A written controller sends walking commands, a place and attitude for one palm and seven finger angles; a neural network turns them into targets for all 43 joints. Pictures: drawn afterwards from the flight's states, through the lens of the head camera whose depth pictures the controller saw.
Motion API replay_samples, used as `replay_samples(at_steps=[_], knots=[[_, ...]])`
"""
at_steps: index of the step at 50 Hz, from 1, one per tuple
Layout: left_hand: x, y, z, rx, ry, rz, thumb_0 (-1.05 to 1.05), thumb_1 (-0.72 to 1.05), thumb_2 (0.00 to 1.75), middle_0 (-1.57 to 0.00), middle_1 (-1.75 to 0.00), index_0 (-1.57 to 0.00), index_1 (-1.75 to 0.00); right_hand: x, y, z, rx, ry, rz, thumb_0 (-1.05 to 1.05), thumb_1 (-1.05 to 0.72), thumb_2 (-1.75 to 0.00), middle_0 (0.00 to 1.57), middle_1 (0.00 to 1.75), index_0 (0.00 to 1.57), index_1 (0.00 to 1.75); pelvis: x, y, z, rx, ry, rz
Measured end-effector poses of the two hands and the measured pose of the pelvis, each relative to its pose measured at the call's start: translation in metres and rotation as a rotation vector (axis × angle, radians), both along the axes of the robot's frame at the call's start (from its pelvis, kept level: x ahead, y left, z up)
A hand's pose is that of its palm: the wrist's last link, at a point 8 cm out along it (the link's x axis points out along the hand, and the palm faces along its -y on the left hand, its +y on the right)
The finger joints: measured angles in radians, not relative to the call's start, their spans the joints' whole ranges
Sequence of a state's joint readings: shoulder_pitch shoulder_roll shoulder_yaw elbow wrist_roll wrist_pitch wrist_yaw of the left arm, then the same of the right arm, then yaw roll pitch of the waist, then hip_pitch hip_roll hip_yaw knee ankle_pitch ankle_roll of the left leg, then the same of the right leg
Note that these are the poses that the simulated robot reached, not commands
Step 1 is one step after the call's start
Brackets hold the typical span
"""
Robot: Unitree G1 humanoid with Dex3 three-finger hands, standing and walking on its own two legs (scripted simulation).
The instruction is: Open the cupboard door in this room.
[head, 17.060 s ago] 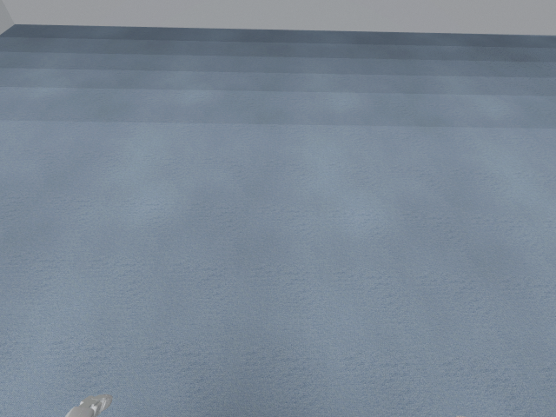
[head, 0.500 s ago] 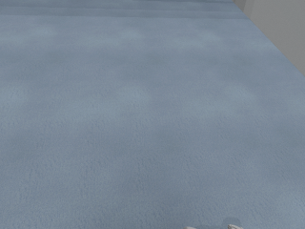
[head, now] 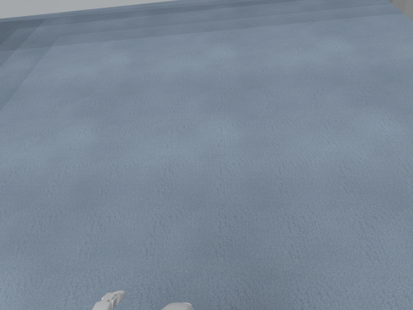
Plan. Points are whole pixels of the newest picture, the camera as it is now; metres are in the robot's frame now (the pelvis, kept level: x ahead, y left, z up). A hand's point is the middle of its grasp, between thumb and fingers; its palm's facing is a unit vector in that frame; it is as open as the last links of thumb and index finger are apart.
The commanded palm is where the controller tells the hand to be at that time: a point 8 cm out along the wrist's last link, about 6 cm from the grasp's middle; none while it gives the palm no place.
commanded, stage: turn or walk to find it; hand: left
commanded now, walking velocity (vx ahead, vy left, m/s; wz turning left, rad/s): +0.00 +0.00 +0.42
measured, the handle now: out of the picture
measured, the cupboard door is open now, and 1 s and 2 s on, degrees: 0 0 0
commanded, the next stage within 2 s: none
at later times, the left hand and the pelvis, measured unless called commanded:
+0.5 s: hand out of the picture -0.10 +0.23 -0.19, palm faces +0.31 -0.92 -0.25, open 7.4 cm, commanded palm none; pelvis -0.05 +0.02 -0.01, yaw +13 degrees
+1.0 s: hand out of the picture -0.05 +0.22 -0.15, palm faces +0.39 -0.88 -0.28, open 7.4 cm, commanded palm none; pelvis -0.08 -0.01 -0.01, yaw +24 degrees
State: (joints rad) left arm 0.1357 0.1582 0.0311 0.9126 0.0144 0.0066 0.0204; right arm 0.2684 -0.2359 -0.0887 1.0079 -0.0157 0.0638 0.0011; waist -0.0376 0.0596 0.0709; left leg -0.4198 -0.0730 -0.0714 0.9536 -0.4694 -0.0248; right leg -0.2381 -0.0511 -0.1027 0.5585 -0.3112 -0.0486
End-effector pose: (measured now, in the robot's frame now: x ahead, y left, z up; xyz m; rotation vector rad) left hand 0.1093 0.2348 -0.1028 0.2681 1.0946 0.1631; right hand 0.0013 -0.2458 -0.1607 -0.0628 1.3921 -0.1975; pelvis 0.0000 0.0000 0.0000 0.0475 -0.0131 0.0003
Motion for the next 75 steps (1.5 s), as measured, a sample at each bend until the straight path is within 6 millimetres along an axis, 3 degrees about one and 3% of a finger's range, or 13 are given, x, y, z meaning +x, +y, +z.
replay_samples(at_steps=[7,13,17,22,26,32,38,45,51,57,63,68,75], knots=[[-0.056,-0.011,0.002,-0.006,0.054,0.107,0.00,0.90,0.90,-0.21,-0.30,-0.20,-0.30,0.018,-0.021,0.005,-0.003,-0.018,0.080,0.00,-0.91,-0.90,0.20,0.30,0.19,0.30,-0.008,-0.013,0.006,0.015,-0.018,0.068],[-0.113,-0.005,-0.007,-0.017,0.121,0.212,0.00,0.91,0.90,-0.21,-0.30,-0.20,-0.30,0.047,-0.019,0.010,-0.021,-0.049,0.173,0.00,-0.91,-0.90,0.20,0.30,0.19,0.30,-0.017,-0.014,0.005,0.011,-0.020,0.121],[-0.154,0.003,-0.016,-0.034,0.176,0.279,0.00,0.91,0.90,-0.21,-0.30,-0.20,-0.30,0.073,-0.005,0.017,-0.036,-0.096,0.248,0.00,-0.92,-0.90,0.20,0.30,0.19,0.30,-0.026,-0.008,0.003,-0.002,-0.019,0.156],[-0.204,0.020,-0.035,-0.068,0.234,0.360,0.00,0.91,0.90,-0.21,-0.30,-0.20,-0.30,0.106,0.028,0.028,-0.061,-0.187,0.347,0.00,-0.92,-0.90,0.20,0.30,0.19,0.30,-0.040,0.008,-0.004,-0.028,-0.017,0.205],[-0.234,0.037,-0.053,-0.095,0.271,0.414,0.00,0.91,0.90,-0.20,-0.30,-0.20,-0.30,0.117,0.056,0.035,-0.077,-0.262,0.409,0.00,-0.91,-0.90,0.20,0.30,0.19,0.30,-0.052,0.023,-0.011,-0.034,-0.027,0.232],[-0.236,0.050,-0.042,-0.115,0.236,0.433,0.01,0.91,0.90,-0.20,-0.30,-0.20,-0.29,0.102,0.077,0.048,-0.078,-0.253,0.446,0.00,-0.91,-0.90,0.20,0.30,0.20,0.30,-0.063,0.034,0.002,-0.063,-0.030,0.275],[-0.220,0.056,-0.032,-0.097,0.158,0.433,0.00,0.91,0.90,-0.20,-0.30,-0.20,-0.29,0.077,0.077,0.043,-0.056,-0.203,0.445,0.00,-0.91,-0.90,0.20,0.30,0.20,0.30,-0.071,0.033,0.006,-0.062,-0.013,0.315],[-0.194,0.045,-0.021,-0.059,0.088,0.418,0.00,0.91,0.90,-0.20,-0.30,-0.20,-0.29,0.041,0.049,0.025,-0.035,-0.105,0.423,0.00,-0.91,-0.90,0.20,0.30,0.20,0.30,-0.077,0.013,0.003,-0.053,0.008,0.367],[-0.187,0.017,-0.011,-0.014,0.012,0.434,0.00,0.91,0.90,-0.20,-0.30,-0.20,-0.30,0.025,0.013,0.002,-0.011,-0.019,0.433,0.00,-0.91,-0.90,0.20,0.30,0.20,0.30,-0.081,-0.014,-0.005,-0.043,0.007,0.428],[-0.218,-0.013,-0.002,-0.020,0.037,0.511,0.00,0.91,0.90,-0.20,-0.30,-0.20,-0.30,0.037,-0.004,0.006,-0.010,-0.002,0.483,0.00,-0.91,-0.90,0.20,0.30,0.20,0.30,-0.081,-0.027,0.004,-0.006,-0.003,0.485],[-0.255,-0.030,-0.008,-0.051,0.080,0.596,0.00,0.91,0.90,-0.21,-0.30,-0.20,-0.30,0.058,0.000,0.012,-0.029,-0.010,0.563,0.00,-0.91,-0.90,0.20,0.30,0.19,0.30,-0.084,-0.030,0.005,-0.002,-0.003,0.550],[-0.301,-0.035,-0.020,-0.083,0.132,0.678,0.00,0.91,0.90,-0.21,-0.30,-0.20,-0.30,0.084,0.029,0.018,-0.048,-0.052,0.662,0.00,-0.91,-0.90,0.20,0.30,0.19,0.30,-0.093,-0.024,0.002,-0.011,-0.001,0.597],[-0.376,-0.029,-0.051,-0.135,0.229,0.803,0.00,0.91,0.90,-0.21,-0.30,-0.20,-0.30,0.118,0.097,0.029,-0.053,-0.221,0.802,0.00,-0.91,-0.90,0.20,0.30,0.19,0.30,-0.114,-0.004,-0.012,-0.030,-0.012,0.657]])
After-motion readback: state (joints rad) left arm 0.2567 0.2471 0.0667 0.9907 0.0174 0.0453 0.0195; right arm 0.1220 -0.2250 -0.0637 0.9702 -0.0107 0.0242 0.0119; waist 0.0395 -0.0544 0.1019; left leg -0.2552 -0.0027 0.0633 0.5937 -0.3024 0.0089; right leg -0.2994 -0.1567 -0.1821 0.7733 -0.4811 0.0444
